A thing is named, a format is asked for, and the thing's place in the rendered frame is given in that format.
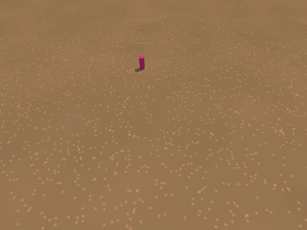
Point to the can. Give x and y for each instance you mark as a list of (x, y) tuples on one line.
[(141, 60)]

